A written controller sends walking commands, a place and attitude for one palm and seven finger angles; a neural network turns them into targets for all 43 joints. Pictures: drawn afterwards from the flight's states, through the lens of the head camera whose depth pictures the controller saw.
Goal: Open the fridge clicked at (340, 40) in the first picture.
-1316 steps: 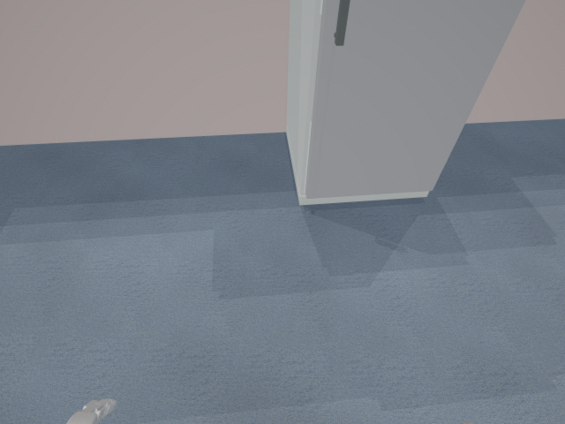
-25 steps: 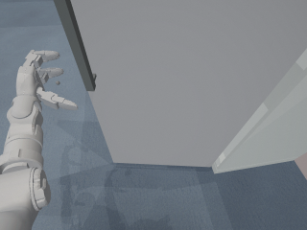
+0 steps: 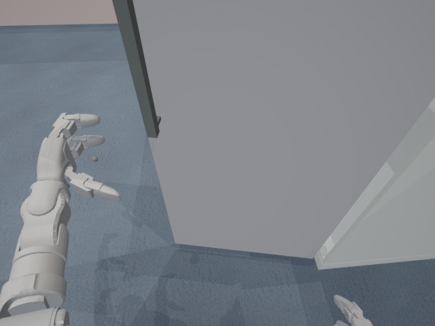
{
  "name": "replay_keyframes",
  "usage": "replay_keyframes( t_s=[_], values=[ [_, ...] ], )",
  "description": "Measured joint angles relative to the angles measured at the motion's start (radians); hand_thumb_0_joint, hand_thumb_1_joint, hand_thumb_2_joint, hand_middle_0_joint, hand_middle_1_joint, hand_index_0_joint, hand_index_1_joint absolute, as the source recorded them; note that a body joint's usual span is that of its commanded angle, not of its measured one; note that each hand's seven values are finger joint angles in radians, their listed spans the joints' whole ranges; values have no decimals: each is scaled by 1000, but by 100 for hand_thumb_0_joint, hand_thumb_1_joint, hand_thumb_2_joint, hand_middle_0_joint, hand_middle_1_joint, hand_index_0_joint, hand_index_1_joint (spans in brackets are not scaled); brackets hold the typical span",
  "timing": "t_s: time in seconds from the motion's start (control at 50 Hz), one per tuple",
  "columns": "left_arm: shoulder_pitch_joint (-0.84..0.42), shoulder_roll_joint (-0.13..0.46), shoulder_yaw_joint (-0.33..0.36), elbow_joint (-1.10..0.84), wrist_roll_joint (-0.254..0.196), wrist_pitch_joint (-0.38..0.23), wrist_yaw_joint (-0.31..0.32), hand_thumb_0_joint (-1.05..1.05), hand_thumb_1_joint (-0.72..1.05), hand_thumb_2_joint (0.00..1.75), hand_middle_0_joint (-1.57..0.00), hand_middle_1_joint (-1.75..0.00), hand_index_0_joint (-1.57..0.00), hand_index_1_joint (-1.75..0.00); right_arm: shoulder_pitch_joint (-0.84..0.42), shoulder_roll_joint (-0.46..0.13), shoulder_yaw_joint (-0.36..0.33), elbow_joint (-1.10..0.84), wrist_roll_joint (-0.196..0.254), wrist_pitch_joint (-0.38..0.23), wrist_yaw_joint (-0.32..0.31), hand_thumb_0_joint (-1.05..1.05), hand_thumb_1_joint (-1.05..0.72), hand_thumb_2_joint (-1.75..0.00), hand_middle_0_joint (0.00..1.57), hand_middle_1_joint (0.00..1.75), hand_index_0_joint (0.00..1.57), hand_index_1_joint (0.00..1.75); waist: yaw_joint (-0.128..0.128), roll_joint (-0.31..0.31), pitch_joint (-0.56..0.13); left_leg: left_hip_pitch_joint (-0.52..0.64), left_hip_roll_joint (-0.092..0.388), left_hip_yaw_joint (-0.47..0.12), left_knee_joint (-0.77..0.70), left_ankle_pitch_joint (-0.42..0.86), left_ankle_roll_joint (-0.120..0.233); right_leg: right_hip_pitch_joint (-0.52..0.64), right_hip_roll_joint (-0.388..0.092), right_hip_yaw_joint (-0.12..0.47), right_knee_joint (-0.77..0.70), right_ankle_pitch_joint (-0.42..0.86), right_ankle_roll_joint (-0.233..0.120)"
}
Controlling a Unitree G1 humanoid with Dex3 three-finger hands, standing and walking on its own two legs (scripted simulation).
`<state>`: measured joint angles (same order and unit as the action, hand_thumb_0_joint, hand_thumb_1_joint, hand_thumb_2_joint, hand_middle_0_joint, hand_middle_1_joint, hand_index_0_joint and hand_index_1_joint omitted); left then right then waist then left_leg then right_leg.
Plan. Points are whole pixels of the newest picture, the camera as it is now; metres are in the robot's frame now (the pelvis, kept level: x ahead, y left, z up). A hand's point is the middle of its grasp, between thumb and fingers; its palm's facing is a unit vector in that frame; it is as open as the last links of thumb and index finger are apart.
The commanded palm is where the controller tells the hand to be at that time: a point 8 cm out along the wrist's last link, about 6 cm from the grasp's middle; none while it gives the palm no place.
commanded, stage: slip the hand off the handle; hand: left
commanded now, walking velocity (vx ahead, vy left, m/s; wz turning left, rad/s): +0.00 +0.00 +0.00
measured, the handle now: (141, 62) +0.52 +0.19 +0.22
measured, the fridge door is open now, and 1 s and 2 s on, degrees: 78 78 78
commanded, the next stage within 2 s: draw the hand back to the body in 0.40 s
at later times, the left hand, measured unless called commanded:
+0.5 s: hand (96, 165) +0.35 +0.24 +0.12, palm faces +0.18 -0.97 -0.16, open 14.7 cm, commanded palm +0.31 +0.28 +0.12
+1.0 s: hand (74, 198) +0.27 +0.24 +0.14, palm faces +0.07 -1.00 -0.02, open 14.6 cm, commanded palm +0.24 +0.29 +0.15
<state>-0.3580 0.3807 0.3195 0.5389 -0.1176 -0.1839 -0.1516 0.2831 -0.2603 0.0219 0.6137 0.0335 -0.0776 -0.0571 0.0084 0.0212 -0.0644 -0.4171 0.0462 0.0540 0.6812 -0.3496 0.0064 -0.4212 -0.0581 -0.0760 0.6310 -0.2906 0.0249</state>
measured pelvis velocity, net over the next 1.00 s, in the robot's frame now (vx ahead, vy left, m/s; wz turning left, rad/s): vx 0.01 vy -0.01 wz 0.02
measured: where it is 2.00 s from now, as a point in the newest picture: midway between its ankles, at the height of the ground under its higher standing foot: outside the picture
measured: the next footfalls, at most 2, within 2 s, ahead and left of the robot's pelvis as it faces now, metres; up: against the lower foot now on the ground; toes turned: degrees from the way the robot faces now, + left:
none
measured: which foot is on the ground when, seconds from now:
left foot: down 0.00-1.00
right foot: down 0.00-1.00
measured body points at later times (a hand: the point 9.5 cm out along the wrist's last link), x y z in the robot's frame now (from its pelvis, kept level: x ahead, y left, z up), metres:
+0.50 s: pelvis +0.00 -0.02 +0.00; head +0.03 -0.03 +0.45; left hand +0.33 +0.29 +0.13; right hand +0.15 -0.27 -0.10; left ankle +0.00 +0.11 -0.72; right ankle +0.02 -0.14 -0.72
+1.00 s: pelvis +0.01 -0.01 +0.01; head -0.01 -0.02 +0.46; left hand +0.26 +0.29 +0.14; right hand +0.21 -0.23 -0.05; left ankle +0.00 +0.11 -0.72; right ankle +0.02 -0.14 -0.72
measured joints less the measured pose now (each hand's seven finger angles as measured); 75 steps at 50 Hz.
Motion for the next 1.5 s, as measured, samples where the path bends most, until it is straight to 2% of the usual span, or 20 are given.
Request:
replay_keyframes(
  t_s=[0.08,0.18,0.32,0.44,0.54,0.56,0.6,0.62,0.64,0.68,0.74,0.82,0.94,1.04,1.08,1.14,1.22,1.36,1.5],
  values=[
    [12,-10,-24,-18,-8,21,-8,-2,-55,20,-25,-115,-26,-115,-22,-7,4,-7,4,-19,-10,1,-90,-90,21,30,20,30,12,3,6,8,-3,-9,-6,8,-4,9,-3,-9,2,-1,-5],
    [54,-23,-25,-50,-10,18,-10,-2,-55,20,-25,-115,-26,-115,-38,-7,11,-14,2,-34,-13,1,-90,-90,21,30,20,30,15,0,13,17,-2,-11,-14,15,-11,11,-1,-11,8,-3,-11],
    [77,-1,8,-66,-12,9,-16,-2,-55,20,-25,-115,-26,-115,-38,-3,18,1,-1,-49,-25,1,-90,-90,21,30,20,30,15,-4,30,25,7,-19,-19,16,-22,18,8,-18,10,-9,-21],
    [53,23,21,-51,-34,18,-55,-2,-55,20,-25,-115,-26,-115,-24,-12,13,24,2,-58,-34,1,-90,-90,21,30,20,30,12,7,27,21,10,-22,-21,14,-25,15,11,-21,8,-12,-24],
    [79,11,18,-74,-50,35,-72,-2,-55,20,-25,-115,-26,-115,-3,-20,0,22,3,-60,-29,1,-90,-90,21,30,20,30,9,17,14,25,8,-12,-29,10,-24,11,10,-11,8,-16,-22],
    [87,3,24,-74,-86,39,-101,-2,-55,20,-25,-115,-26,-115,0,-22,2,23,6,-62,-31,1,-90,-90,21,30,20,30,6,19,15,33,7,-11,-32,9,-23,18,9,-10,6,-17,-21],
    [102,-10,45,-66,-161,66,-200,-2,-55,20,-25,-115,-26,-115,5,-27,11,25,14,-65,-42,1,-90,-90,21,30,20,30,1,19,14,58,5,-8,-44,8,-22,40,8,-7,-2,-19,-20],
    [115,-11,57,-67,-185,82,-245,-2,-55,20,-25,-115,-26,-115,7,-28,16,23,16,-66,-48,1,-90,-90,21,30,20,30,-1,18,10,71,5,-5,-49,7,-21,51,8,-4,-5,-20,-19],
    [130,-8,67,-75,-198,96,-278,-2,-55,20,-25,-115,-26,-115,10,-28,19,19,17,-67,-53,1,-90,-90,21,30,20,30,-3,15,4,83,5,-1,-54,6,-21,59,8,0,-6,-22,-18],
    [162,5,82,-104,-201,113,-304,-2,-55,20,-25,-115,-26,-115,14,-27,20,3,17,-76,-58,1,-90,-90,21,30,20,30,-4,11,-4,103,5,6,-62,4,-21,73,8,6,-8,-26,-17],
    [205,22,101,-169,-201,124,-281,-2,-55,20,-25,-115,-26,-115,14,-24,16,-25,17,-95,-53,1,-90,-90,21,30,20,30,2,8,0,125,5,10,-70,4,-22,93,9,10,-14,-26,-17],
    [254,19,109,-248,-221,156,-260,-2,-55,20,-25,-115,-26,-115,5,-25,15,-45,24,-115,-46,1,-90,-90,21,30,20,30,25,15,6,136,2,5,-79,11,-19,111,7,4,-31,-16,-14],
    [314,-19,53,-356,-212,223,-259,-2,-55,20,-25,-115,-25,-115,-29,-24,26,-46,28,-136,-60,1,-90,-90,21,30,20,30,57,25,22,148,-6,-12,-83,21,-13,140,0,-13,-52,-3,-9],
    [349,-35,37,-437,-196,227,-232,-2,-52,21,-25,-113,-25,-113,-55,-1,47,-38,19,-155,-69,1,-90,-90,21,30,20,30,62,17,29,172,-7,-18,-97,31,-13,168,-1,-19,-70,7,-10],
    [361,-24,21,-475,-128,207,-132,-2,-48,23,-25,-111,-26,-111,-62,11,51,-30,-3,-159,-64,1,-90,-90,21,30,20,30,59,12,34,187,-8,-21,-112,38,-14,185,0,-22,-86,14,-10],
    [392,-26,18,-534,-59,179,28,-2,-41,26,-25,-107,-25,-107,-72,26,53,-19,-22,-154,-53,1,-90,-90,21,30,20,30,53,4,50,206,-10,-20,-144,57,-16,203,0,-23,-116,31,-9],
    [475,-51,10,-605,-2,150,151,-2,-29,32,-24,-100,-25,-100,-70,26,45,-5,-35,-135,-42,1,-90,-90,21,30,20,30,54,15,75,234,-12,-11,-182,75,-12,227,1,-15,-153,52,-7],
    [583,-67,-18,-692,50,130,235,-1,-6,43,-23,-86,-24,-87,-45,23,26,48,-46,-103,-45,1,-90,-90,21,30,20,30,67,21,82,277,-23,-5,-228,88,-6,262,-8,-11,-184,58,0],
    [640,-55,-1,-762,63,107,254,-1,19,56,-23,-71,-24,-72,-54,23,11,60,-48,-91,-41,1,-90,-90,21,30,20,30,62,33,71,317,-25,0,-250,85,-6,296,-8,-6,-198,53,2]
  ],
)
